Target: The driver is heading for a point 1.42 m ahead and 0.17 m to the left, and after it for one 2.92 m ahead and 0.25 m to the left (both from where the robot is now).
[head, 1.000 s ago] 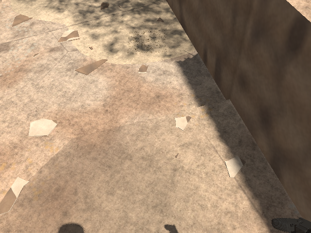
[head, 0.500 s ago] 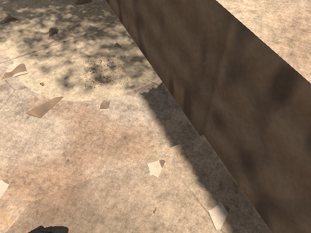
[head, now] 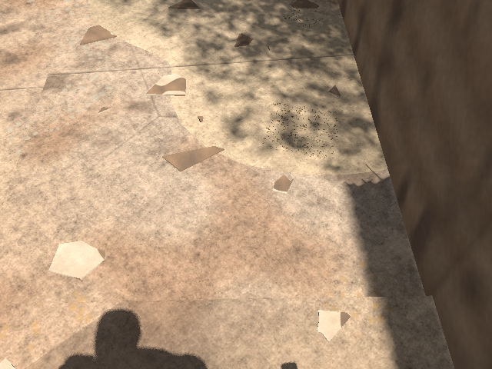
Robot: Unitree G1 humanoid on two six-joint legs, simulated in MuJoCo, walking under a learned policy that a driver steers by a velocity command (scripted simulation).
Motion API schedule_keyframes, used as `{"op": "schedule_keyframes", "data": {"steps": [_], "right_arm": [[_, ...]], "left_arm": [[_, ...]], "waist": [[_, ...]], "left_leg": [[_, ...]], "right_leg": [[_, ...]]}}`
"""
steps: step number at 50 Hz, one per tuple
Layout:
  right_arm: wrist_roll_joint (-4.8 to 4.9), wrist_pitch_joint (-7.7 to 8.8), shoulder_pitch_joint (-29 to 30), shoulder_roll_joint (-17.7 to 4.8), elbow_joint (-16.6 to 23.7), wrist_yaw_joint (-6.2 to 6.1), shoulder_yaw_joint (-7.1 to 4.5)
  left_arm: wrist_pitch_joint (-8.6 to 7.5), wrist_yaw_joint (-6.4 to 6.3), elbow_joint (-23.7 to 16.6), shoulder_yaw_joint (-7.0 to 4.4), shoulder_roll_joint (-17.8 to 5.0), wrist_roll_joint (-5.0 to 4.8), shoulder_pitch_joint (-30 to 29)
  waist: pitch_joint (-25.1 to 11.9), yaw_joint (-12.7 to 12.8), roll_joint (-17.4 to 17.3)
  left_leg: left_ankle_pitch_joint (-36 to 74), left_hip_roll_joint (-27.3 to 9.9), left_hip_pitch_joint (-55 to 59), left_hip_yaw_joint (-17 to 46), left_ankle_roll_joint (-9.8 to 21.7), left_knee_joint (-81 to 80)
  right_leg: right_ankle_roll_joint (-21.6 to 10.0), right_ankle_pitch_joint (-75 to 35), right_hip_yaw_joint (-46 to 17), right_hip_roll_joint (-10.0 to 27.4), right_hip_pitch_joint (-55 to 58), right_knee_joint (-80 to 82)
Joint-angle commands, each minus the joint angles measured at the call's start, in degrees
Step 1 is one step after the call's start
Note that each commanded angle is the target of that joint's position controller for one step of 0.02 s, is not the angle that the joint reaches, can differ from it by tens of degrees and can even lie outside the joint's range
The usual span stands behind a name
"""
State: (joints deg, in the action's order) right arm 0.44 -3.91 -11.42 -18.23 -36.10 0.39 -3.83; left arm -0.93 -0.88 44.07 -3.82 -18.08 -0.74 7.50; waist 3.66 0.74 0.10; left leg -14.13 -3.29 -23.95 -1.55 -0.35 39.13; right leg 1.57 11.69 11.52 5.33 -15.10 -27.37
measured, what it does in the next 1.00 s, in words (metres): steps on the spot, turning left: left foot, then right foot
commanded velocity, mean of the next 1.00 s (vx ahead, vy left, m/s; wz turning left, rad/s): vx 0.02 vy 0.00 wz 0.35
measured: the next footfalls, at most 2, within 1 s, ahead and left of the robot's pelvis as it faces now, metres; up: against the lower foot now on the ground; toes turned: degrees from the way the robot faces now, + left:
left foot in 0.02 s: +0.09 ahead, +0.11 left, +0.00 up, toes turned +3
right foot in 0.52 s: +0.10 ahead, -0.11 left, +0.00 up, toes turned +20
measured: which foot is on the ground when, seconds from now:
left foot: up 0.00-0.00, down 0.02-0.52, up 0.54-0.80, down 0.82-1.00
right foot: down 0.00-0.02, up 0.04-0.50, down 0.52-0.96, up 0.98-1.00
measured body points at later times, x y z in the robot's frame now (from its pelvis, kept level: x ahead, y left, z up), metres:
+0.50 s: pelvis +0.03 +0.00 +0.00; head +0.06 +0.01 +0.45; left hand +0.11 +0.32 -0.10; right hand +0.27 -0.22 -0.08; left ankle +0.05 +0.11 -0.73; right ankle +0.06 -0.13 -0.73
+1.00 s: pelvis +0.02 +0.01 +0.00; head +0.02 +0.02 +0.45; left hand +0.04 +0.30 -0.12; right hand +0.22 -0.20 -0.10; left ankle -0.04 +0.12 -0.73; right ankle +0.06 -0.12 -0.73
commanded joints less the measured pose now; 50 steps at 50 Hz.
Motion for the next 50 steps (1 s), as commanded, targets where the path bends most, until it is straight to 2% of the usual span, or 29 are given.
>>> {"op": "schedule_keyframes", "data": {"steps": [1,2,3,4,5,6,7,9,14,19,24,25,26,27,28,29,30,32,34,36,38,40,41,42,43,44,45,48,50], "right_arm": [[-0.28,0.33,-7.0,-7.95,2.34,-0.47,-3.38],[-0.2,0.56,-7.31,-15.18,4.12,-1.64,-4.94],[-2.01,1.81,-7.33,-15.78,5.47,-1.02,-4.47],[-2.27,3.01,-6.66,-13.86,5.04,-0.5,-3.99],[-1.37,3.7,-3.83,-12.23,5.06,-0.58,-3.6],[-0.38,3.65,-1.13,-9.95,5.52,-0.85,-2.93],[-0.05,3.41,0.75,-9.23,6.0,-1.24,-2.46],[-0.61,3.15,1.17,-8.37,6.72,-1.85,-2.02],[-0.21,2.54,-0.35,-9.57,6.85,-2.71,-2.71],[-0.13,1.75,0.64,-10.15,7.19,-2.43,-3.13],[0.54,1.0,2.95,-8.2,6.37,-1.91,-2.24],[1.14,0.97,3.15,-7.57,5.99,-2.17,-2.08],[0.76,1.2,1.35,-5.75,5.48,-2.37,-1.53],[-0.64,1.49,-2.77,-3.68,4.87,-2.43,-0.9],[-0.72,1.79,0.5,-7.06,6.43,-2.86,-2.11],[-0.63,1.89,0.54,-10.34,5.23,-3.14,-3.15],[-0.24,1.73,0.43,-10.1,4.36,-3.14,-3.45],[-0.11,1.13,-0.92,-6.52,2.34,-3.26,-2.63],[0.2,1.22,-0.24,-2.92,1.82,-2.95,-1.28],[0.19,1.57,2.21,-0.71,1.95,-2.72,-0.1],[0.68,1.74,2.61,-1.85,1.4,-2.76,-0.37],[0.42,1.76,0.0,-2.64,-0.58,-2.85,-0.58],[-0.09,1.71,0.18,-4.48,-0.5,-3.07,-0.78],[-0.76,1.56,-0.36,-7.99,-0.21,-3.46,-1.36],[-0.78,1.45,-0.28,-8.71,-1.7,-3.0,-1.7],[-0.82,1.65,0.57,-5.22,-1.25,-2.29,-1.03],[-1.32,1.9,0.67,-3.49,-1.84,-2.07,-0.43],[-0.65,2.38,-2.54,-5.95,-3.88,-2.49,-1.01],[-0.35,3.21,-6.51,-8.04,-4.75,-2.48,-1.42]], "left_arm": [[0.3,0.26,-1.64,-1.61,-5.83,-0.28,-0.06],[0.72,0.56,-3.1,-0.53,-2.72,2.59,1.74],[0.82,-0.05,-5.13,-1.03,-4.7,2.21,-3.36],[1.0,-0.44,-5.23,-1.62,-6.32,0.9,-5.28],[1.16,-0.84,-4.68,-1.96,-6.49,0.4,-4.33],[1.29,-1.38,-3.53,-2.25,-6.62,0.86,-3.44],[1.32,-1.6,-3.32,-2.42,-6.79,1.34,-2.96],[1.02,-1.28,-2.91,-2.4,-5.99,1.02,-1.68],[0.82,-0.8,-3.49,-1.48,-3.83,0.59,-4.27],[0.21,0.29,-3.3,-1.6,-4.7,-0.03,-3.97],[-0.91,1.36,-1.87,-1.52,-4.33,0.44,0.08],[-1.13,1.59,-1.33,-1.5,-4.06,0.78,1.6],[-1.06,1.47,-1.26,-1.7,-5.99,1.72,2.0],[-0.74,1.12,-2.41,-1.96,-9.19,2.38,0.44],[-0.95,1.15,-1.96,-1.74,-9.0,3.6,-0.19],[-1.38,1.06,-3.01,-1.32,-7.69,3.16,-2.62],[-1.43,0.72,-2.97,-1.1,-6.75,2.18,-3.85],[-1.2,0.22,-2.62,-0.27,-5.05,0.95,-4.54],[-0.59,0.02,-1.67,0.34,-3.85,0.96,-3.45],[0.16,-0.04,-1.08,0.3,-4.49,1.01,-2.28],[0.65,0.01,-0.13,-0.02,-6.44,0.79,0.1],[0.55,0.25,0.71,0.25,-6.38,0.01,0.72],[-0.08,0.47,1.23,0.61,-5.64,0.15,2.01],[-1.2,1.02,1.01,1.11,-4.57,1.29,3.03],[-1.86,1.39,1.51,1.25,-3.53,1.51,4.41],[-1.92,1.41,2.08,1.29,-4.46,1.76,1.25],[-1.71,1.3,2.23,1.26,-4.13,1.62,-0.43],[-0.64,0.43,2.88,1.47,-2.49,0.88,-0.62],[-1.63,0.38,1.63,1.25,-2.29,-0.36,-3.27]], "waist": [[-7.64,-2.83,-1.14],[-6.61,-0.66,-20.03],[-8.76,-3.9,-17.29],[-8.73,-4.24,-11.35],[-7.75,-2.44,-8.61],[-7.81,-1.39,-6.49],[-7.98,-0.55,-7.45],[-10.06,0.15,-7.86],[-10.12,-1.57,-7.56],[-8.9,-1.74,-8.55],[-10.15,-0.11,-8.42],[-9.67,1.16,-7.24],[-9.47,0.07,-3.36],[-8.83,-3.13,8.67],[-5.51,-1.67,15.59],[-4.3,-1.35,10.84],[-3.98,-1.82,8.42],[-4.0,-2.07,6.84],[-4.51,-1.77,7.48],[-5.52,0.09,9.68],[-6.15,1.17,10.26],[-5.99,-0.32,9.04],[-6.63,0.05,7.33],[-8.74,1.34,1.32],[-10.12,2.9,-5.84],[-8.89,0.44,-3.7],[-7.45,0.1,-2.8],[-2.41,-0.96,-7.32],[3.71,-3.1,-12.53]], "left_leg": [[12.73,0.72,15.0,2.48,4.96,-12.04],[30.8,-13.62,21.39,23.04,12.4,-16.81],[27.61,-18.48,18.23,32.52,21.21,-20.15],[22.17,-16.19,17.22,28.72,19.93,-21.3],[18.13,-13.36,16.58,24.86,16.63,-20.82],[16.39,-11.33,16.41,22.43,13.96,-20.18],[18.75,-10.13,14.78,20.79,13.17,-19.82],[22.5,-8.39,14.85,19.3,13.13,-19.36],[17.84,-7.58,17.64,22.36,13.71,-18.62],[13.11,-7.01,14.75,28.31,14.16,-18.95],[18.97,-4.8,15.41,28.72,11.69,-14.84],[17.04,-2.99,12.98,27.27,9.6,-13.56],[10.0,0.22,9.22,24.06,6.24,-9.71],[-9.23,8.41,3.04,15.73,2.41,-0.2],[-21.66,10.5,-0.9,12.07,-0.22,7.56],[-20.35,8.3,-1.3,13.59,-1.77,16.14],[-17.52,8.47,-2.62,13.6,-2.57,20.11],[-13.74,7.57,-3.89,13.84,-4.39,22.06],[-12.21,6.2,-1.0,10.27,-5.54,14.59],[-11.54,4.06,3.82,5.77,-5.88,3.39],[-8.56,4.4,7.76,3.49,-5.5,-5.4],[4.45,4.7,14.49,2.61,-3.71,-19.09],[10.51,2.65,18.85,5.66,-2.2,-20.46],[25.2,-2.09,24.05,10.1,-0.32,-16.73],[21.13,-1.71,21.73,9.54,2.73,-13.28],[15.31,-0.79,19.25,9.56,3.47,-14.3],[11.87,-0.65,17.52,9.82,3.08,-15.35],[-17.11,-1.15,13.03,13.21,4.87,-20.49],[-32.32,-8.41,10.64,25.45,10.01,-28.62]], "right_leg": [[-4.34,1.67,-4.19,8.34,-2.58,-4.76],[2.24,23.0,1.34,-0.74,-16.71,-24.54],[2.79,28.39,-9.58,-5.54,-22.82,-36.83],[1.68,24.41,-13.24,-4.46,-23.91,-40.73],[0.78,19.21,-14.46,-3.37,-24.18,-40.04],[0.81,15.55,-15.11,-2.63,-23.89,-38.61],[1.26,12.88,-15.01,-2.97,-21.91,-38.39],[1.96,9.61,-14.89,-4.38,-18.98,-37.95],[3.35,8.09,-16.26,-5.8,-17.03,-23.87],[2.71,9.64,-17.63,-7.15,-10.61,-15.45],[0.51,5.38,-15.33,-6.66,-1.7,-2.35],[-0.54,-1.81,-14.58,-6.2,2.94,5.03],[-2.51,-7.38,-19.08,-0.77,7.37,7.53],[-7.26,-18.8,-29.52,9.42,10.17,9.07],[-16.58,-18.96,-38.7,16.69,2.67,11.48],[-17.89,-16.81,-37.4,15.85,2.1,11.59],[-16.14,-16.15,-33.5,12.92,3.17,10.69],[-13.95,-18.81,-28.42,9.51,6.43,8.73],[-13.09,-21.75,-23.82,6.33,7.98,7.89],[-12.42,-23.39,-21.77,4.75,9.2,6.54],[-12.94,-25.66,-22.97,5.48,9.97,5.19],[-11.15,-24.71,-22.83,4.69,8.47,4.42],[-8.62,-21.44,-23.02,4.28,6.27,4.78],[-5.78,-17.04,-20.64,2.19,3.08,3.19],[-2.91,-7.56,-15.75,-2.19,4.33,4.7],[-0.76,-4.08,-14.18,-3.26,5.73,3.52],[-0.09,-2.96,-13.66,-3.59,5.37,3.2],[-0.36,12.63,-8.92,-7.48,-0.45,-3.75],[-1.57,15.26,-8.51,-7.71,-8.56,-12.81]]}}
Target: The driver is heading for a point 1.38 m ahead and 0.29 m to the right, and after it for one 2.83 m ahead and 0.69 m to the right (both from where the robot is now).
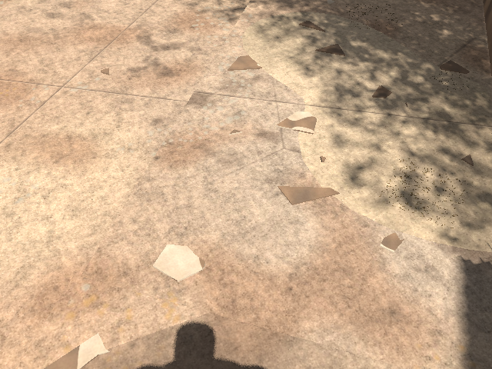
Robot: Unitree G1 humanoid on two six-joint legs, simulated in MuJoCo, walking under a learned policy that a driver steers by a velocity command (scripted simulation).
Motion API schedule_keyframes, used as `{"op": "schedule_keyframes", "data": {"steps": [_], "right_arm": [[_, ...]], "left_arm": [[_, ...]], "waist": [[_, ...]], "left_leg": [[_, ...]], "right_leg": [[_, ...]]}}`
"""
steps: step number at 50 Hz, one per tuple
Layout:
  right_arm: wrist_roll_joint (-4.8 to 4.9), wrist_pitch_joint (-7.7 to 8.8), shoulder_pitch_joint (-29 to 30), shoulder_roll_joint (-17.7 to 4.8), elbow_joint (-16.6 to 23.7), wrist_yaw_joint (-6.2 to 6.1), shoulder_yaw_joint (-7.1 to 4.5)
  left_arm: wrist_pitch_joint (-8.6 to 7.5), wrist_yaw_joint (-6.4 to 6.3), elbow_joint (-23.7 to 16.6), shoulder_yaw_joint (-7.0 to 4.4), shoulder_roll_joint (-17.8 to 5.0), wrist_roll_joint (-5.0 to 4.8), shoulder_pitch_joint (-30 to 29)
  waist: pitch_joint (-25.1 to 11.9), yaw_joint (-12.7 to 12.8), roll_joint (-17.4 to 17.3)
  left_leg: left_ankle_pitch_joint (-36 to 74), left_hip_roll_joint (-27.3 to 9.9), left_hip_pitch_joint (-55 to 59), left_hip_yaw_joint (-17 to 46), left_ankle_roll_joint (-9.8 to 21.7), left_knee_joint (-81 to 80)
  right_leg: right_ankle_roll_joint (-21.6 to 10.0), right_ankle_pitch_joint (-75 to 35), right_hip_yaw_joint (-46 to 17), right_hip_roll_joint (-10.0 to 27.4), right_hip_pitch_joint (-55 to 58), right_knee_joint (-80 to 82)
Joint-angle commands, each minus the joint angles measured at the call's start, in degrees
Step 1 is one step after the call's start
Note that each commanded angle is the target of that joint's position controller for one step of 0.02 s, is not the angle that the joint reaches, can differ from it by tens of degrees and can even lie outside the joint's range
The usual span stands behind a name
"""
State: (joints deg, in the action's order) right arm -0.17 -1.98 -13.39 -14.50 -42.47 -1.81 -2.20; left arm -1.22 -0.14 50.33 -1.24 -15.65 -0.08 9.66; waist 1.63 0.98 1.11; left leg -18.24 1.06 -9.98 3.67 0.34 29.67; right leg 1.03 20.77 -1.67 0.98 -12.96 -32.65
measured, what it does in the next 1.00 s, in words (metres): walks ahead: right foot, then left foot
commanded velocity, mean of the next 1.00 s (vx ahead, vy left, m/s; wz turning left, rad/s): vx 0.42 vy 0.00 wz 0.01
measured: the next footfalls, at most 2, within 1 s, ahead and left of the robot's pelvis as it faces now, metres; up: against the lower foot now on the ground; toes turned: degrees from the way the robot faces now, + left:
right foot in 0.22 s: +0.09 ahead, -0.13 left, +0.00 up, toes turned +0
left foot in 0.70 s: +0.45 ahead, +0.10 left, +0.00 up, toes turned +1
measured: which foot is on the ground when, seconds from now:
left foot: down 0.00-0.20, up 0.22-0.68, down 0.70-1.00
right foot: up 0.00-0.20, down 0.22-0.72, up 0.74-1.00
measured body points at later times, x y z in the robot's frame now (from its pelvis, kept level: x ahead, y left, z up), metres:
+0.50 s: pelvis +0.14 -0.05 +0.01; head +0.16 -0.06 +0.46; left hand +0.10 +0.22 -0.12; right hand +0.34 -0.30 -0.08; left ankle +0.29 +0.13 -0.67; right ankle +0.05 -0.13 -0.74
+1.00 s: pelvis +0.43 +0.01 +0.01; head +0.44 +0.02 +0.46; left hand +0.58 +0.29 -0.09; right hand +0.46 -0.26 -0.11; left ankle +0.41 +0.10 -0.74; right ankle +0.57 -0.17 -0.67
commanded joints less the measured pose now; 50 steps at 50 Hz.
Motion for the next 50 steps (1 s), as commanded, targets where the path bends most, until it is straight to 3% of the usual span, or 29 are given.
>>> {"op": "schedule_keyframes", "data": {"steps": [1,3,5,8,9,10,11,12,13,14,16,18,22,25,28,31,33,34,35,36,37,38,39,40,41,42,44,47,50], "right_arm": [[0.46,2.03,-5.14,-12.05,1.25,-0.36,-3.11],[0.68,3.56,-4.92,-11.03,1.04,-0.33,-2.9],[1.52,4.15,-2.89,-10.65,1.44,-0.04,-2.89],[1.94,3.96,1.61,-11.0,2.63,0.76,-3.16],[1.43,3.84,1.23,-9.44,2.55,0.88,-2.78],[0.92,3.94,1.13,-6.9,2.69,0.95,-2.01],[0.14,4.37,1.59,-2.49,3.91,1.04,-0.66],[2.04,5.44,0.48,-3.55,6.83,0.63,-1.12],[3.72,6.15,0.9,-7.55,6.27,0.34,-2.06],[3.73,6.56,2.02,-8.95,5.8,0.59,-2.41],[1.69,6.88,1.99,-7.89,4.09,0.85,-2.65],[1.01,6.87,3.17,-6.2,3.89,1.43,-2.49],[1.15,6.51,8.39,-3.74,5.71,1.81,-1.76],[1.37,6.78,14.14,-2.34,7.37,2.79,-0.95],[1.8,7.16,18.16,-2.91,8.44,3.78,-0.7],[1.63,7.4,19.69,-4.21,9.43,4.82,-0.92],[1.51,7.35,14.92,-7.04,8.27,4.71,-2.01],[1.57,7.25,7.21,-9.04,6.28,4.21,-3.14],[1.51,6.88,-3.47,-11.57,3.36,3.39,-4.3],[-0.06,6.74,-11.21,-17.06,1.94,2.87,-5.49],[0.45,6.69,-12.38,-14.0,0.74,3.33,-4.57],[0.87,6.82,-7.93,-9.93,0.8,3.42,-3.18],[0.8,6.91,-3.7,-8.25,1.14,3.3,-2.62],[0.5,7.26,-0.51,-7.44,1.01,3.62,-2.31],[-0.03,7.77,1.6,-6.03,1.05,3.84,-1.96],[-0.3,8.03,2.71,-5.77,0.88,3.98,-1.91],[0.24,8.76,2.45,-6.12,-0.26,4.1,-2.04],[0.2,9.07,0.44,-8.6,-2.2,3.24,-2.65],[0.31,8.83,-1.51,-9.9,-3.44,2.5,-2.86]], "left_arm": [[-2.13,-0.14,-5.35,-1.6,-5.23,-1.51,-6.4],[-3.55,0.79,-5.69,-2.17,-6.32,-2.25,-5.79],[-4.39,1.82,-5.06,-1.91,-5.82,-1.98,-4.98],[-4.4,2.5,-0.51,-2.11,-5.52,-1.17,3.76],[-4.09,2.35,1.81,-2.61,-6.07,-0.95,8.52],[-3.92,2.16,3.47,-3.03,-6.83,-1.03,13.31],[-3.82,1.57,3.97,-3.89,-11.6,-0.57,19.12],[-4.3,2.21,3.33,-4.78,-17.3,0.16,19.62],[-4.77,2.12,1.66,-3.76,-14.0,0.6,13.42],[-5.01,1.77,0.34,-2.78,-10.4,0.32,9.86],[-4.95,1.48,-0.45,-1.9,-8.72,0.45,7.4],[-4.84,1.16,0.19,-1.3,-7.55,0.46,9.78],[-4.26,0.3,1.36,-1.13,-8.45,0.28,12.46],[-4.16,-0.05,2.35,-1.02,-8.8,-0.18,14.71],[-3.68,-0.14,3.5,-1.2,-9.01,-0.66,16.98],[-2.84,-0.33,4.17,-1.79,-9.72,-1.04,17.4],[-2.49,-0.48,3.9,-2.48,-11.19,-0.96,16.17],[-1.99,-0.51,3.59,-2.62,-11.6,-0.65,15.11],[-1.67,-0.69,2.89,-2.11,-10.45,0.08,14.8],[-2.24,-0.34,1.14,-0.38,-4.42,0.67,20.58],[-3.69,0.17,2.16,0.55,-1.83,-0.42,22.59],[-4.9,0.62,0.38,-1.36,-8.6,-2.1,16.45],[-5.51,0.68,-1.44,-1.73,-9.65,-2.98,10.83],[-5.48,0.51,-1.96,-1.76,-8.8,-2.3,8.54],[-4.93,0.31,-1.77,-2.14,-8.2,-1.34,8.75],[-4.22,0.37,-1.33,-2.06,-6.98,-1.01,10.31],[-2.98,0.25,-1.2,-1.85,-5.05,-0.72,11.08],[-2.75,-0.18,-4.37,-1.82,-4.93,0.08,3.73],[-3.87,0.54,-5.61,-1.58,-4.25,0.15,-0.98]], "waist": [[7.92,-3.63,-14.45],[7.84,-3.08,-14.12],[5.76,-2.16,-10.42],[0.99,2.6,-8.68],[-0.25,4.38,-6.98],[-0.92,6.2,-3.37],[-2.77,7.58,9.87],[-2.86,5.81,18.78],[2.23,3.64,11.55],[5.77,2.7,8.45],[5.41,1.48,5.04],[3.77,2.0,4.94],[3.68,2.92,2.9],[5.11,4.66,3.07],[6.88,5.44,2.63],[6.65,3.97,3.0],[2.37,0.42,4.78],[-2.86,-4.02,4.93],[-10.41,-8.82,4.21],[-21.17,-7.68,-7.62],[-28.12,-6.63,-16.91],[-17.18,-6.88,-11.93],[-9.39,-5.55,-7.76],[-4.24,-3.55,-3.2],[-2.79,-1.57,-3.65],[-2.47,0.01,-4.82],[-1.56,1.18,-4.59],[1.6,-0.17,-3.94],[1.32,-1.72,-3.01]], "left_leg": [[-27.86,-15.83,-3.85,24.92,11.49,-21.42],[-21.7,-18.6,1.51,27.36,13.04,-22.0],[-13.43,-16.33,3.82,21.48,11.23,-21.04],[-4.83,-10.62,-5.54,11.14,8.87,-17.12],[-4.57,-8.7,-9.62,8.82,7.94,-13.11],[-3.64,-6.06,-13.36,5.94,6.15,-5.33],[-7.08,-0.58,-20.09,-0.81,1.69,15.49],[-16.37,3.8,-31.46,-0.06,0.71,28.4],[-13.52,-1.6,-36.58,3.32,1.87,35.69],[-7.12,-4.21,-38.4,2.61,2.99,36.42],[1.84,-6.94,-35.84,1.09,2.84,32.18],[8.34,-7.14,-33.13,-0.69,1.79,28.7],[16.64,-6.39,-32.75,-2.71,-0.56,17.12],[23.07,-5.1,-28.38,-4.31,-1.23,7.35],[24.39,-4.34,-26.92,-4.55,-0.97,2.71],[20.17,-3.59,-25.28,-4.23,1.3,-0.25],[16.39,-1.27,-17.09,-5.46,3.4,-0.53],[15.69,0.55,-7.27,-7.02,5.11,-0.85],[16.04,-2.0,9.02,-4.61,7.33,1.04],[9.02,-16.93,32.87,17.82,14.8,1.27],[-3.51,-24.27,37.55,41.05,19.84,-11.24],[-7.44,-22.19,29.36,36.28,16.42,-14.31],[-3.9,-20.06,20.37,27.21,14.4,-15.43],[3.82,-17.5,11.88,19.97,13.67,-17.13],[9.29,-14.96,6.85,15.01,12.79,-18.5],[11.72,-13.75,3.19,12.35,12.81,-20.18],[15.12,-13.09,-0.65,8.86,13.87,-22.59],[17.52,-11.83,-2.14,4.55,14.17,-24.72],[20.25,-10.06,-1.62,0.38,12.65,-24.07]], "right_leg": [[-2.24,7.1,2.18,-1.39,-14.0,-11.99],[-4.7,10.78,-1.17,2.12,-20.9,-17.2],[-5.83,7.41,-0.24,3.04,-18.31,-10.84],[-4.54,-9.2,5.27,-0.92,3.71,1.97],[-3.48,-10.33,6.62,-2.97,10.98,2.81],[-3.64,-7.87,3.44,-1.38,16.3,4.98],[-7.2,0.3,-14.16,10.62,20.99,14.04],[-17.21,16.11,-40.22,21.51,21.33,24.5],[-18.7,27.76,-42.42,23.09,16.26,26.54],[-16.38,24.69,-35.8,20.36,13.99,26.2],[-12.68,10.29,-23.93,14.88,12.55,25.89],[-11.36,-1.61,-16.41,11.64,12.7,26.47],[-11.64,-16.69,-8.65,10.06,12.94,26.74],[-11.57,-19.06,-5.33,9.73,10.44,27.63],[-11.94,-20.29,-4.45,11.41,12.12,26.96],[-11.13,-27.26,-4.19,13.85,17.02,24.06],[-9.7,-44.54,-2.95,13.87,19.45,17.54],[-8.66,-54.55,-1.46,12.29,18.62,8.55],[-6.96,-51.97,-0.06,9.9,11.25,-4.61],[-3.99,-27.83,1.67,2.23,-9.71,-27.29],[-2.81,10.16,-4.35,-5.17,-20.41,-40.86],[-3.96,9.11,-7.2,-1.33,-26.63,-45.21],[-4.79,4.39,-5.07,1.65,-27.48,-43.77],[-4.43,-0.43,-3.52,4.35,-26.05,-39.74],[-4.16,-3.71,-3.76,6.36,-22.91,-36.1],[-3.64,-5.35,-3.94,7.27,-19.5,-34.13],[-2.47,-6.26,-3.17,7.91,-17.83,-30.47],[-0.54,-14.29,-2.19,8.24,-22.12,-19.38],[-0.52,-27.37,-0.92,6.85,-20.01,-8.79]]}}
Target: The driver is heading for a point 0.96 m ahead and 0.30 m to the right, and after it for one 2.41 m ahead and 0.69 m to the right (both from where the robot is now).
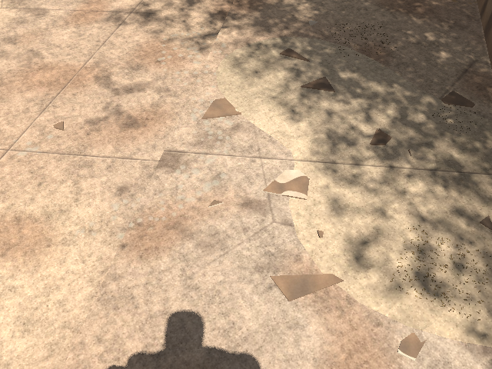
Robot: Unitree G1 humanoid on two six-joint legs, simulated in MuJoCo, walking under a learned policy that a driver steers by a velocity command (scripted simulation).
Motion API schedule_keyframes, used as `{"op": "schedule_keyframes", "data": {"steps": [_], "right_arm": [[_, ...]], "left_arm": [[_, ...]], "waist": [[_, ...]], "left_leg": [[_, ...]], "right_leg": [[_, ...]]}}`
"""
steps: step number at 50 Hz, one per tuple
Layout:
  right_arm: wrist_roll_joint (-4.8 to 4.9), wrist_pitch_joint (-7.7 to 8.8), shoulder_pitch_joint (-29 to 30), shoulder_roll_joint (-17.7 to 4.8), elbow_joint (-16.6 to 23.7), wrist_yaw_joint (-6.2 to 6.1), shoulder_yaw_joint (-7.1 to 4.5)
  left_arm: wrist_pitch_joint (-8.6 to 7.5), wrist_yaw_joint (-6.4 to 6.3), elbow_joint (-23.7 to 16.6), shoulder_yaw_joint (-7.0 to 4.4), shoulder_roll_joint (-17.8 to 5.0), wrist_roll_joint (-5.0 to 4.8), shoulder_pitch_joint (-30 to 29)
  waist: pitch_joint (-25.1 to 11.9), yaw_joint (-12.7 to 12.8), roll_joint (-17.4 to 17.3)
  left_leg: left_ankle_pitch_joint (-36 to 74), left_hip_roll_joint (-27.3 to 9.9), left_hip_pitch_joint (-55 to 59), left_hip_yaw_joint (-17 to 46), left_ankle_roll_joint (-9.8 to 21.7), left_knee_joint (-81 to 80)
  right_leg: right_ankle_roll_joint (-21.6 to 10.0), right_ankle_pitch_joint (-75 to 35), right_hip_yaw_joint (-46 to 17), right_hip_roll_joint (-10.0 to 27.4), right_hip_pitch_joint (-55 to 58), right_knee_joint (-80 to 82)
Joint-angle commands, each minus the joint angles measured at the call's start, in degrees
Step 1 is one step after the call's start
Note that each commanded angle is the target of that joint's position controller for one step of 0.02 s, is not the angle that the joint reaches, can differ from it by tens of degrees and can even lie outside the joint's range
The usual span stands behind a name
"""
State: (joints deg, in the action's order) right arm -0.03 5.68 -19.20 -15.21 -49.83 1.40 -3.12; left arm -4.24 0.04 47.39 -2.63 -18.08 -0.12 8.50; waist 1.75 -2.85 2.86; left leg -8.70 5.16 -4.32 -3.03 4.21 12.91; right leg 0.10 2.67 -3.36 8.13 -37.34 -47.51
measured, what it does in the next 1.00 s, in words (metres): goes down: right foot 0.04 m lower, then left foot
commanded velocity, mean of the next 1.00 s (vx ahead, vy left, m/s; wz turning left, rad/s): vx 0.50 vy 0.00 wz -0.09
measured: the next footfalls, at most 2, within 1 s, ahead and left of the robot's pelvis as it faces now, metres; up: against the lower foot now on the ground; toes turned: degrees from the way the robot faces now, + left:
right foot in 0.26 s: +0.33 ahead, -0.16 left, -0.04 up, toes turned -1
left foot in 0.78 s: +0.66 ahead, +0.04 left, -0.04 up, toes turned -1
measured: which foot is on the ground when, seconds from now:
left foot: down 0.00-0.26, up 0.28-0.76, down 0.78-1.00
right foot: up 0.00-0.24, down 0.26-0.80, up 0.82-1.00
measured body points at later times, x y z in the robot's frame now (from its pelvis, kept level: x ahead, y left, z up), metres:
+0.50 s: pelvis +0.31 -0.09 -0.04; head +0.33 -0.10 +0.41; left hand +0.35 +0.18 -0.16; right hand +0.42 -0.36 -0.17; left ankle +0.35 +0.08 -0.69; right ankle +0.29 -0.16 -0.79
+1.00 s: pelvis +0.59 -0.05 -0.04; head +0.62 -0.05 +0.41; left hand +0.71 +0.22 -0.17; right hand +0.64 -0.33 -0.16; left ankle +0.62 +0.04 -0.79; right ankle +0.61 -0.22 -0.71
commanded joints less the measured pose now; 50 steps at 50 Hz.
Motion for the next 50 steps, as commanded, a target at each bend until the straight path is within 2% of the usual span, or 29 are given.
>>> {"op": "schedule_keyframes", "data": {"steps": [1,5,10,11,12,13,14,15,16,17,18,20,22,23,26,28,31,34,36,38,39,40,41,42,43,44,45,47,50], "right_arm": [[0.57,1.23,2.76,-9.07,3.06,-0.96,-1.84],[1.39,0.05,-2.07,-9.68,0.36,-1.68,-1.96],[0.97,-1.99,-5.23,-10.96,-1.08,-2.43,-2.66],[0.88,-2.37,-5.09,-11.6,-1.06,-2.34,-2.82],[0.82,-2.71,-4.19,-11.93,-0.87,-2.1,-2.76],[0.59,-2.8,-4.07,-10.53,-0.63,-1.92,-2.13],[-0.85,-2.34,-5.74,-6.24,0.66,-1.74,-0.6],[0.42,-0.64,-15.03,-0.83,-0.21,-0.99,1.08],[2.75,0.66,-8.48,-6.75,0.73,-1.32,-0.05],[3.63,1.16,-0.37,-9.33,3.02,-1.67,-0.63],[2.74,1.0,3.23,-9.18,3.81,-2.25,-0.57],[0.86,-0.06,2.54,-7.9,3.74,-2.26,-0.89],[0.55,-1.11,0.59,-4.84,3.22,-2.03,-0.32],[0.62,-1.24,1.6,-5.03,3.67,-1.89,-0.53],[-0.16,-0.84,8.82,-3.61,6.3,-1.73,-0.05],[0.16,-0.46,13.89,-1.95,7.57,-1.21,0.59],[0.83,-0.28,19.82,-2.08,9.39,-0.39,0.78],[0.84,0.1,23.67,-2.9,11.13,0.62,0.59],[0.58,0.35,22.69,-4.32,11.32,0.95,-0.01],[0.45,0.56,12.22,-7.94,8.54,0.51,-1.87],[-0.34,0.54,1.57,-10.9,6.01,-0.07,-2.97],[-1.08,0.09,-5.69,-15.92,4.58,-0.57,-4.43],[-0.18,-0.32,-6.38,-11.16,4.12,-0.6,-3.16],[0.37,-0.43,-1.59,-8.58,4.43,-0.91,-2.24],[0.44,-0.32,3.34,-6.94,5.07,-1.07,-1.78],[0.23,0.02,7.03,-4.91,4.8,-0.81,-1.24],[-0.34,0.52,9.38,-3.38,4.71,-0.58,-0.82],[-0.76,1.16,11.11,-3.46,3.88,-0.17,-1.14],[-1.09,1.68,10.66,-5.62,2.26,-0.74,-1.9]], "left_arm": [[-1.34,0.77,-3.14,-0.5,-2.5,-0.16,-1.61],[-1.82,2.34,-5.98,0.12,-1.61,-0.59,-9.27],[-1.58,3.73,-7.39,-0.03,-3.27,-1.15,-11.16],[-1.62,3.61,-6.94,-0.3,-3.86,-1.04,-9.11],[-1.86,3.33,-5.5,-1.17,-5.32,-0.89,-3.58],[-2.03,2.83,-3.03,-2.39,-7.76,-0.59,5.16],[-1.88,2.26,-1.4,-3.2,-11.85,0.02,14.36],[-1.35,2.62,-0.21,-3.7,-14.45,-0.05,16.95],[-0.72,2.72,0.97,-3.21,-10.15,-1.48,19.89],[-0.64,2.31,0.18,-2.43,-7.8,-1.15,15.76],[-0.62,2.12,-1.17,-1.86,-6.53,-0.41,9.94],[-1.09,2.13,-1.98,-1.14,-4.23,0.9,4.94],[-1.75,2.29,-1.01,-1.23,-4.12,0.63,5.32],[-2.13,2.1,-0.5,-1.26,-4.19,0.33,5.6],[-1.82,0.61,0.81,-1.53,-5.02,0.14,6.81],[-1.59,0.02,1.83,-1.57,-5.38,-0.14,9.41],[-1.08,-0.34,3.91,-1.85,-6.14,-0.84,13.86],[0.12,-0.62,5.47,-2.06,-5.82,-0.86,15.97],[0.76,-0.88,5.79,-2.38,-6.38,-0.88,16.01],[1.34,-0.94,4.96,-2.43,-6.97,-0.57,13.59],[1.34,-0.89,3.55,-1.73,-5.67,-0.05,12.35],[0.31,-0.33,2.99,0.32,1.42,-0.12,19.74],[-0.71,0.1,4.31,-0.08,-0.97,-1.03,20.01],[-1.09,0.15,2.62,-1.83,-6.35,-2.72,14.44],[-1.01,-0.16,1.4,-2.04,-6.31,-2.89,10.65],[-0.57,-0.57,1.07,-2.23,-5.19,-2.18,8.81],[0.33,-0.9,1.49,-2.6,-4.11,-1.7,10.06],[2.03,-0.99,1.98,-2.26,-0.63,-1.65,12.8],[3.08,-1.29,-0.28,-2.71,-0.77,-1.22,9.6]], "waist": [[1.68,1.49,-4.52],[3.42,-1.44,-4.27],[3.34,-1.61,-4.27],[2.03,-0.46,-4.27],[-1.59,2.74,-3.59],[-7.82,6.84,-2.89],[-17.22,8.85,4.84],[-24.3,5.63,16.42],[-22.65,9.73,8.46],[-13.36,9.92,4.79],[-8.01,7.86,-0.19],[-4.13,3.53,0.82],[-4.06,1.89,0.98],[-2.8,1.5,0.75],[-0.07,2.64,0.6],[0.5,4.54,0.68],[1.73,6.72,0.06],[2.67,6.7,-0.33],[1.22,4.82,0.41],[-5.76,-1.31,1.4],[-13.64,-5.77,-0.13],[-23.23,-4.39,-12.1],[-27.1,-5.12,-14.23],[-15.84,-4.62,-10.85],[-8.9,-2.61,-8.08],[-3.97,-0.73,-6.45],[-2.13,1.5,-7.95],[-1.21,3.58,-8.59],[0.35,4.08,-6.88]], "left_leg": [[9.51,-13.76,-5.99,6.49,8.12,-6.2],[4.31,-15.64,-1.52,6.68,7.01,-1.88],[9.82,-19.62,7.09,10.2,5.86,8.79],[15.6,-19.43,7.86,10.35,5.45,12.66],[23.12,-17.67,7.54,9.21,4.55,20.1],[24.09,-14.58,1.87,6.84,2.9,31.28],[4.12,-10.29,-12.08,3.94,0.73,50.61],[-29.51,-0.51,-33.89,6.14,-3.16,68.29],[-27.04,-3.2,-41.19,11.04,-2.9,70.13],[-22.21,-6.45,-44.55,8.8,-2.34,69.63],[-17.09,-9.1,-42.99,6.62,-2.53,67.51],[-10.75,-12.52,-36.35,7.22,-2.92,60.52],[-9.17,-13.35,-34.24,6.39,-3.01,58.41],[-4.86,-13.71,-34.71,6.71,-3.38,54.08],[7.29,-12.41,-32.9,4.49,-4.91,36.13],[14.55,-10.31,-29.3,2.72,-4.76,25.76],[18.45,-8.68,-29.69,2.65,-3.94,18.55],[13.44,-8.25,-33.57,3.5,-1.72,15.91],[8.21,-7.08,-30.42,3.49,-0.37,14.84],[6.92,-4.35,-13.83,1.19,1.81,13.42],[10.61,-9.93,4.85,6.31,4.66,17.06],[3.48,-25.64,29.85,30.44,13.57,15.74],[-3.53,-29.78,31.27,43.51,15.4,8.51],[-8.27,-27.72,22.03,35.36,11.95,5.84],[-8.16,-25.47,12.12,27.66,9.53,3.23],[-5.87,-23.18,3.82,22.2,8.19,0.22],[-3.21,-20.95,-1.72,17.08,6.71,-2.14],[0.54,-19.93,-7.84,11.34,6.78,-5.42],[5.94,-19.8,-7.98,4.82,7.28,-7.18]], "right_leg": [[0.14,-14.16,0.05,-0.36,3.83,9.45],[-0.75,-18.6,-0.03,-1.76,3.67,19.56],[-2.75,-5.81,-0.32,-2.6,2.42,22.43],[-3.49,-1.81,0.74,-3.52,5.52,22.49],[-4.9,-0.94,2.76,-5.2,13.22,23.85],[-6.66,-3.13,4.08,-5.36,27.58,21.58],[-10.0,-11.0,-7.14,5.3,46.26,15.21],[-20.63,-6.7,-32.34,16.55,64.29,18.61],[-19.9,6.18,-36.61,15.62,63.42,26.09],[-16.9,6.44,-28.98,13.34,56.43,28.01],[-14.92,0.87,-23.27,10.99,47.11,29.66],[-14.04,-9.3,-16.06,7.55,34.9,32.08],[-13.89,-15.75,-11.39,5.95,31.24,34.07],[-13.25,-18.15,-8.47,4.76,30.13,35.19],[-11.67,-20.41,-1.64,0.8,27.21,37.83],[-10.41,-18.3,0.34,-0.4,27.24,39.09],[-10.4,-13.72,-0.73,1.82,33.01,39.79],[-10.32,-16.32,-1.55,4.97,41.44,36.47],[-9.64,-23.27,-3.22,6.0,44.27,32.22],[-8.15,-36.63,-2.55,3.36,41.99,20.65],[-6.66,-28.07,-1.34,0.38,31.47,7.21],[-2.29,1.08,2.26,-9.29,7.03,-16.22],[-2.23,31.28,-4.71,-11.27,-0.56,-25.27],[-2.57,28.37,-5.38,-7.77,-5.02,-28.2],[-2.65,22.53,-3.39,-4.57,-4.57,-25.76],[-2.38,19.16,-2.4,-2.79,-2.83,-22.35],[-2.27,16.4,-2.84,-1.08,0.99,-19.93],[-1.61,13.91,-2.46,-0.13,5.34,-18.73],[-0.63,6.74,-3.32,0.48,1.02,-14.04]]}}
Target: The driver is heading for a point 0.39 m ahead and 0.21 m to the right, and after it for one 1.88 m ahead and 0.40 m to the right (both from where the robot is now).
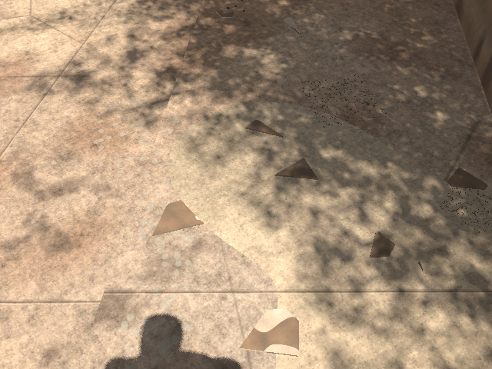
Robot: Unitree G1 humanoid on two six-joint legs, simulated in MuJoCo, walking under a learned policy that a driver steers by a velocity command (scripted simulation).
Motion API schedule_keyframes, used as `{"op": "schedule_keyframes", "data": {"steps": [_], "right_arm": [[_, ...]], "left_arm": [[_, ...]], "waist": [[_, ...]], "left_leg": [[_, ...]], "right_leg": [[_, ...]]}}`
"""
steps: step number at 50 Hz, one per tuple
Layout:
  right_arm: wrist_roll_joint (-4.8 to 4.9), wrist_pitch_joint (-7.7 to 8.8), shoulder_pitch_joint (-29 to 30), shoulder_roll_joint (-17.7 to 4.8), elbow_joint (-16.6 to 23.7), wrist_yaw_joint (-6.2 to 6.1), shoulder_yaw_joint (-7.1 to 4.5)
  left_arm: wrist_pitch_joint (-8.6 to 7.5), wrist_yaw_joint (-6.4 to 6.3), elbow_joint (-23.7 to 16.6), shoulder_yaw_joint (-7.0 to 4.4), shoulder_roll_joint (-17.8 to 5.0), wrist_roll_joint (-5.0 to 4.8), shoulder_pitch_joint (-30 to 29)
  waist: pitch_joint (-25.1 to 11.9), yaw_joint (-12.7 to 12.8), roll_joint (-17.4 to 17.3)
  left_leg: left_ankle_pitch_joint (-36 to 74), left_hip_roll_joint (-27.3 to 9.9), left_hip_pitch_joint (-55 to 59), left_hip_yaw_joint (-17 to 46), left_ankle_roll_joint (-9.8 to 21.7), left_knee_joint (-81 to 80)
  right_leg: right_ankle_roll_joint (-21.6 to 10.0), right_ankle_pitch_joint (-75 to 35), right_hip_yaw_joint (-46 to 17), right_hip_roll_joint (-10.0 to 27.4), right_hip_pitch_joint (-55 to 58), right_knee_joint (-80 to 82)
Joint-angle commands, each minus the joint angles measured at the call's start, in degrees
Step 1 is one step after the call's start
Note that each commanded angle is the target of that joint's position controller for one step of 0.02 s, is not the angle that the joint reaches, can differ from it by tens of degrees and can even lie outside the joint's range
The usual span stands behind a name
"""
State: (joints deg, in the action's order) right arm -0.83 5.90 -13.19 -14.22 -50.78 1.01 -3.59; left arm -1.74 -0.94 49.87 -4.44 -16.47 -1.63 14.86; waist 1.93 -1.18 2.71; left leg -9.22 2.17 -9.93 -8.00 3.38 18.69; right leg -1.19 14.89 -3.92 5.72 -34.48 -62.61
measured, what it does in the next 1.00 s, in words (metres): walks ahead, turning right: right foot, then left foot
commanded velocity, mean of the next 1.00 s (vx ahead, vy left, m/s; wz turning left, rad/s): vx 0.50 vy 0.00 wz -0.44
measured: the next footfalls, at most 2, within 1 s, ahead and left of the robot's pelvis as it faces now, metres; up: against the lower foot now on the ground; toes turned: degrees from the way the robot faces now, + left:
right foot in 0.30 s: +0.32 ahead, -0.17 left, +0.00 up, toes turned -14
left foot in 0.80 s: +0.66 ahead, -0.07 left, +0.00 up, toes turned -26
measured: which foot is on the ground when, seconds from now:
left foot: down 0.00-0.30, up 0.32-0.78, down 0.80-1.00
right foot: up 0.00-0.28, down 0.30-0.80, up 0.82-1.00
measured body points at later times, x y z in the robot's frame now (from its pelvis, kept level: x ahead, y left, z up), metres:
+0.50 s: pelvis +0.27 -0.09 +0.00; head +0.31 -0.11 +0.45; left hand +0.44 +0.15 -0.11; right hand +0.34 -0.40 -0.11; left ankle +0.32 +0.08 -0.66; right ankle +0.28 -0.16 -0.74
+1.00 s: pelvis +0.57 -0.12 +0.00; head +0.59 -0.12 +0.45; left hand +0.79 +0.07 -0.12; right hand +0.52 -0.40 -0.12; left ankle +0.63 -0.05 -0.74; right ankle +0.49 -0.25 -0.67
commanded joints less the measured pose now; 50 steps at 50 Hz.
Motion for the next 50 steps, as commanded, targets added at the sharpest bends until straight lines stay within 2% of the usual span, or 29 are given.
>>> {"op": "schedule_keyframes", "data": {"steps": [1,5,10,13,14,15,16,17,18,19,20,21,22,24,26,31,34,36,38,39,40,41,42,43,44,45,46,47,50], "right_arm": [[-0.25,1.36,3.91,-7.03,2.63,-0.74,-1.57],[0.2,0.57,1.85,-8.85,1.45,-1.85,-1.92],[1.54,-1.47,-3.26,-11.29,-0.65,-2.1,-2.83],[2.23,-2.69,-1.82,-13.29,-0.23,-2.3,-3.5],[2.39,-3.13,-0.95,-13.78,0.04,-2.39,-3.64],[2.52,-3.39,-0.02,-13.25,0.41,-2.48,-3.31],[0.92,-2.9,-1.28,-10.37,1.61,-2.39,-2.14],[-0.39,-1.02,-5.7,-2.73,4.61,-1.46,0.21],[2.12,1.22,1.11,-8.23,5.14,-0.59,-0.69],[3.72,2.37,5.34,-9.86,6.68,-0.22,-1.18],[2.83,2.88,5.45,-9.22,6.16,-0.56,-1.03],[1.42,2.76,5.23,-9.61,5.46,-0.93,-1.49],[1.19,2.06,4.11,-9.88,5.26,-0.86,-1.82],[0.59,0.73,3.56,-8.65,5.58,-0.83,-1.81],[0.0,0.0,6.69,-7.23,6.83,-1.08,-1.39],[0.7,0.36,15.99,-5.17,9.89,-0.32,-0.18],[1.14,1.0,18.03,-6.33,10.88,0.47,-0.21],[1.08,1.51,17.79,-7.64,11.19,0.88,-0.52],[1.0,1.98,15.08,-8.89,10.71,0.96,-0.98],[0.77,2.2,10.44,-10.01,9.38,0.75,-1.68],[0.09,2.4,3.11,-11.98,7.86,0.53,-2.49],[-0.37,2.3,-5.38,-15.79,6.95,0.42,-3.4],[0.43,1.54,-10.22,-16.88,3.92,1.17,-4.01],[2.09,1.46,-8.76,-11.74,4.46,1.37,-2.62],[1.92,1.11,-4.46,-9.34,5.3,1.14,-1.83],[1.12,0.74,-1.14,-8.55,5.97,1.04,-1.27],[0.58,0.59,0.57,-7.49,6.02,0.91,-0.88],[0.09,0.67,1.0,-6.82,5.94,0.75,-0.52],[0.84,1.0,-0.54,-7.91,4.71,0.42,-0.65]], "left_arm": [[0.43,-0.13,-3.4,-0.95,-2.36,0.46,1.94],[-0.57,1.5,-5.93,-0.2,-0.8,0.59,-5.49],[-0.41,3.33,-10.82,0.32,-0.85,0.55,-13.54],[-0.04,4.08,-12.14,-0.81,-3.31,0.57,-10.81],[0.1,4.09,-11.21,-1.88,-5.11,0.39,-5.58],[0.17,3.59,-8.83,-3.71,-8.15,0.18,3.67],[0.73,2.25,-7.05,-5.72,-13.87,0.01,12.12],[-0.15,2.36,-8.12,-5.84,-18.36,-0.08,9.02],[-1.02,2.82,-9.36,-4.24,-12.9,0.46,10.48],[-1.79,2.9,-9.06,-3.41,-10.23,0.79,8.15],[-2.15,2.79,-9.63,-2.93,-8.73,0.57,4.49],[-2.19,2.61,-10.52,-2.39,-6.99,0.8,0.67],[-2.25,2.3,-11.51,-1.79,-5.73,1.4,-1.18],[-2.5,1.74,-11.75,-1.89,-6.62,1.11,-1.22],[-2.56,0.9,-11.4,-2.31,-8.35,0.83,0.37],[-1.91,0.04,-10.2,-2.53,-8.9,0.6,3.81],[-1.97,0.08,-8.24,-2.18,-7.65,0.42,6.72],[-1.71,-0.16,-7.36,-2.11,-7.48,0.6,7.6],[-1.21,-0.32,-7.06,-2.28,-7.96,0.88,7.15],[-0.97,-0.29,-7.33,-2.05,-7.54,0.92,6.28],[-0.88,-0.12,-7.99,-1.3,-5.95,1.34,5.72],[-1.15,-0.14,-8.65,-0.16,-3.14,2.24,10.08],[-1.89,0.08,-8.23,0.61,-0.74,0.24,16.44],[-2.17,0.03,-7.92,-0.3,-6.37,-0.58,11.73],[-2.28,0.06,-9.56,-0.77,-8.25,-0.41,4.55],[-2.38,0.02,-10.47,-0.65,-7.73,0.42,1.13],[-2.56,0.19,-10.9,-0.76,-6.94,1.14,0.04],[-2.56,0.39,-10.8,-0.75,-5.93,1.2,0.89],[-2.24,0.47,-10.88,-0.16,-3.36,1.24,0.96]], "waist": [[0.28,2.06,-6.43],[1.39,-0.51,-5.0],[3.75,-3.02,-4.38],[0.48,0.34,-6.92],[-2.72,3.59,-7.39],[-7.52,8.61,-6.01],[-13.08,10.98,2.38],[-18.28,3.62,13.6],[-20.52,8.19,5.67],[-12.77,7.97,3.74],[-8.9,5.41,-0.93],[-6.19,3.22,-1.98],[-5.64,1.47,-1.17],[-4.93,0.3,-1.31],[-3.3,0.67,-1.42],[-1.37,4.34,1.77],[-0.83,5.66,2.4],[-0.45,5.2,3.08],[-0.74,3.58,4.48],[-2.98,1.02,4.36],[-9.34,-2.32,2.86],[-18.54,-3.26,-6.28],[-22.16,-1.53,-22.58],[-15.47,-3.47,-14.09],[-8.04,-3.86,-8.8],[-3.95,-2.49,-5.43],[-1.99,-1.11,-5.42],[-2.26,0.17,-6.93],[-2.39,0.76,-8.1]], "left_leg": [[8.17,-16.48,-1.08,7.84,7.9,-12.98],[11.67,-14.96,2.06,0.74,6.23,-12.79],[16.42,-18.84,13.15,-1.5,5.45,-8.88],[38.6,-19.6,16.75,-3.65,3.56,0.88],[46.33,-18.83,15.98,-4.66,2.74,9.05],[45.58,-16.39,11.03,-6.24,0.83,21.45],[24.82,-13.42,-4.24,-6.53,-2.02,40.15],[-24.68,-0.58,-27.96,2.3,-4.95,57.11],[-24.62,-1.76,-34.29,12.8,-3.54,61.2],[-18.9,-4.27,-38.17,12.43,-2.05,59.36],[-14.04,-6.87,-35.3,12.54,-1.54,54.46],[-11.28,-8.43,-31.29,12.44,-2.02,49.47],[-9.24,-9.41,-27.51,12.89,-2.48,47.24],[-7.39,-9.09,-25.22,11.96,-4.41,42.67],[-2.48,-8.07,-25.86,10.99,-6.34,35.87],[14.84,-3.98,-20.5,9.91,-6.97,15.16],[16.88,-4.03,-19.64,10.99,-5.6,11.14],[13.19,-4.22,-20.34,11.46,-3.99,9.42],[7.81,-3.59,-17.73,10.2,-2.03,8.52],[7.29,-2.23,-11.52,8.53,-0.52,6.56],[9.15,-5.33,0.58,10.94,2.14,8.44],[8.97,-15.77,19.42,24.95,7.78,10.82],[-7.86,-24.43,31.15,50.07,14.89,0.91],[-20.9,-23.45,27.47,51.22,12.65,-2.49],[-19.6,-21.46,19.59,42.83,10.19,-3.37],[-13.07,-19.28,11.97,36.65,9.42,-4.51],[-7.68,-17.4,7.12,32.69,9.32,-5.72],[-3.49,-15.74,4.55,29.55,8.84,-6.76],[5.39,-14.7,2.62,23.74,9.98,-9.27]], "right_leg": [[0.86,-8.84,-2.8,2.8,-3.13,4.01],[0.66,-19.06,1.51,1.73,-1.74,17.97],[-1.41,-13.74,4.89,0.39,-5.26,25.47],[-4.46,-4.57,9.04,-3.71,1.67,26.31],[-5.97,-2.9,10.61,-6.23,8.84,27.03],[-8.16,-6.5,10.79,-8.94,22.35,30.98],[-11.98,-7.13,-3.43,-0.74,39.95,32.38],[-22.81,3.95,-37.02,11.77,55.29,40.36],[-22.18,6.1,-41.52,13.34,56.85,46.2],[-19.58,0.47,-32.87,11.74,51.69,46.45],[-17.46,-5.96,-25.73,9.03,43.68,46.05],[-16.07,-12.4,-20.6,6.94,36.33,46.61],[-15.56,-16.18,-18.07,5.56,32.02,47.88],[-15.99,-21.59,-15.61,4.55,27.66,49.42],[-15.63,-23.52,-12.65,3.17,24.78,50.35],[-11.31,-14.62,-9.26,-0.54,21.09,49.84],[-10.71,-11.52,-11.68,1.92,25.05,47.89],[-10.3,-13.18,-13.9,4.14,29.74,45.24],[-9.49,-19.83,-15.03,5.27,32.73,41.96],[-8.46,-27.95,-13.81,3.34,33.09,37.02],[-6.89,-29.75,-11.4,0.21,29.82,26.82],[-3.98,-13.82,-7.6,-5.59,16.88,9.21],[-0.6,18.15,-4.92,-12.12,-1.17,-6.57],[-1.04,17.2,-8.21,-8.74,-7.88,-11.84],[-1.36,11.85,-6.17,-6.25,-9.64,-11.41],[-1.29,7.76,-3.85,-3.79,-8.0,-9.01],[-1.17,4.85,-3.16,-1.81,-6.21,-5.36],[-1.1,3.1,-2.79,-0.47,-3.19,-3.02],[0.08,1.17,-0.69,0.69,-2.53,3.07]]}}
Velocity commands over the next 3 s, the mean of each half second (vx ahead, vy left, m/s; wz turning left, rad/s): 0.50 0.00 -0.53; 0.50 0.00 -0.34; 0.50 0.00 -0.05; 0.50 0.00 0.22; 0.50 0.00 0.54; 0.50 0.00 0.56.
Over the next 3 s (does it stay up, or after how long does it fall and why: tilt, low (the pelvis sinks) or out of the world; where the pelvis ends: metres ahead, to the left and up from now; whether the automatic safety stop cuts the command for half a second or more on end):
stays up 1.59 -0.37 -0.01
